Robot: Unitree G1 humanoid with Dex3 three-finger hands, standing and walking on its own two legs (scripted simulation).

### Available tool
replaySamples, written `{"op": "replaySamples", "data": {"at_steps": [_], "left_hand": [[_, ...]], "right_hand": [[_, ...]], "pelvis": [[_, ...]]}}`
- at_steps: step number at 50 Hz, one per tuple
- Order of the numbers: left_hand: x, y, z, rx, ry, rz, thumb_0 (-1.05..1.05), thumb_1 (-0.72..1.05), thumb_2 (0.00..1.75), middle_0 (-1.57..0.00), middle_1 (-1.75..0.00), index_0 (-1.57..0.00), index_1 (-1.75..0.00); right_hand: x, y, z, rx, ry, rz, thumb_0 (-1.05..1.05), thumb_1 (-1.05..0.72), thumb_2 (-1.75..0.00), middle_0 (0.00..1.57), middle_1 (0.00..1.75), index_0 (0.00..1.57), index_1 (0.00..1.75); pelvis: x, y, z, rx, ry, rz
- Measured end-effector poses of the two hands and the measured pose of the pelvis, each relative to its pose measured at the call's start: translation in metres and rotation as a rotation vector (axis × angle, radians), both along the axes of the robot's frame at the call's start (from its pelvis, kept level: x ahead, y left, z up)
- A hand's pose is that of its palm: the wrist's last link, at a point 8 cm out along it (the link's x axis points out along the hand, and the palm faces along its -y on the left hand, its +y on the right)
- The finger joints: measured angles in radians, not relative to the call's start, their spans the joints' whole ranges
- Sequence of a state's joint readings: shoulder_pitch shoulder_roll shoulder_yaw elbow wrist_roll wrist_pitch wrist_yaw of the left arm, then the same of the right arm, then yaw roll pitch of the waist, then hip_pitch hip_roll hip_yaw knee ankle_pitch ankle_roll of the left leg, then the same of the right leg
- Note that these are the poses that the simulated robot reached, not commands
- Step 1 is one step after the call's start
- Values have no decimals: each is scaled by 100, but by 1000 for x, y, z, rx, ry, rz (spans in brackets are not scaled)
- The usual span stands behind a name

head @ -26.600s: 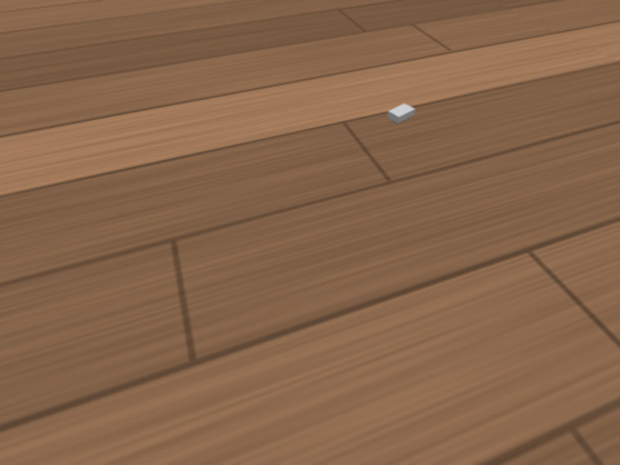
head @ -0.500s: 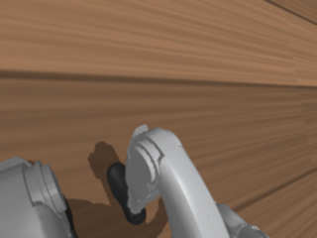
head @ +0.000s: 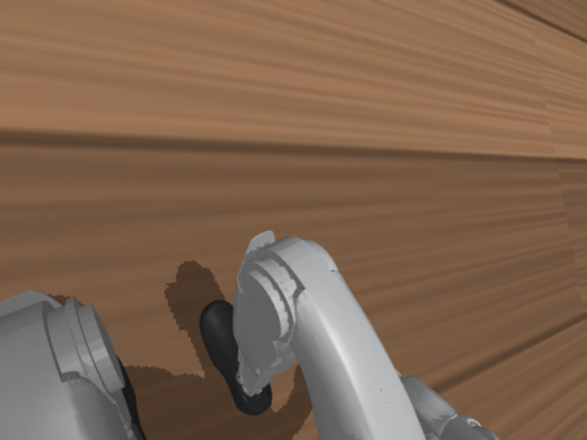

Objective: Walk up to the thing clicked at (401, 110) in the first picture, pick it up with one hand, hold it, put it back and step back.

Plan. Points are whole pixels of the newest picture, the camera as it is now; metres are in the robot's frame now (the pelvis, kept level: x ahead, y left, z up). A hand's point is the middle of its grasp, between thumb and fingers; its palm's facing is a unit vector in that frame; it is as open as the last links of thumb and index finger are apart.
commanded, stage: close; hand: left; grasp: from above
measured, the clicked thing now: out of the picture +0.43 +0.40 -0.29
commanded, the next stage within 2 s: settle in 0.10 s
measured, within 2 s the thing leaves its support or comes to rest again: leaves its support in 0.46 s
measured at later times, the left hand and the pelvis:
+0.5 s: hand out of the picture +0.43 +0.40 -0.23, palm faces -0.38 -0.20 -0.90, open 10.8 cm; pelvis +0.00 +0.00 +0.00, yaw +0 degrees
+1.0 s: hand out of the picture +0.42 +0.40 -0.15, palm faces -0.40 -0.14 -0.90, open 10.7 cm; pelvis +0.00 +0.00 +0.02, yaw +4 degrees
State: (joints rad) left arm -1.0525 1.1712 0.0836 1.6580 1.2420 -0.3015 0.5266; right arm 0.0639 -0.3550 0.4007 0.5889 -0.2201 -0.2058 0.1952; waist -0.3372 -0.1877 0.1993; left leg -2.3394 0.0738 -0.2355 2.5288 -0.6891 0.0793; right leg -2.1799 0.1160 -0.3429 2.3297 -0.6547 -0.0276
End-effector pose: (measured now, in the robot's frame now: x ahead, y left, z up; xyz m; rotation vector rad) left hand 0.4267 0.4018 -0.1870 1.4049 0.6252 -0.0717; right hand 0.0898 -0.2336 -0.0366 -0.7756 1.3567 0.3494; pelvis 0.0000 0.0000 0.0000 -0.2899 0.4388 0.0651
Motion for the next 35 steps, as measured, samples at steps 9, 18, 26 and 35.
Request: {"op": "replaySamples", "data": {"at_steps": [9, 18, 26, 35], "left_hand": [[0, 0, 1, 0, -1, 5, -1, 1, 36, -59, -50, -62, -47], [2, 1, 2, -1, -4, 5, -1, -2, 34, -64, -48, -67, -45], [3, 3, 13, -1, -28, 6, -1, -4, 32, -69, -45, -72, -42], [2, 13, 49, 37, -45, 17, -1, -3, 29, -71, -43, -73, -40]], "right_hand": [[0, -1, -1, 1, 6, -4, 0, -90, -90, 20, 30, 20, 30], [3, 0, -1, -3, 0, -9, 0, -91, -90, 20, 30, 20, 30], [7, -3, -1, 2, -5, -27, 0, -91, -91, 20, 30, 20, 30], [14, -12, -6, 23, -36, -81, 0, -91, -91, 20, 30, 20, 30]], "pelvis": [[1, -1, 0, 2, 1, -2], [2, 0, 1, -1, 6, -1], [4, 0, 3, 2, 26, 6], [5, -2, 5, 20, 56, 19]]}}
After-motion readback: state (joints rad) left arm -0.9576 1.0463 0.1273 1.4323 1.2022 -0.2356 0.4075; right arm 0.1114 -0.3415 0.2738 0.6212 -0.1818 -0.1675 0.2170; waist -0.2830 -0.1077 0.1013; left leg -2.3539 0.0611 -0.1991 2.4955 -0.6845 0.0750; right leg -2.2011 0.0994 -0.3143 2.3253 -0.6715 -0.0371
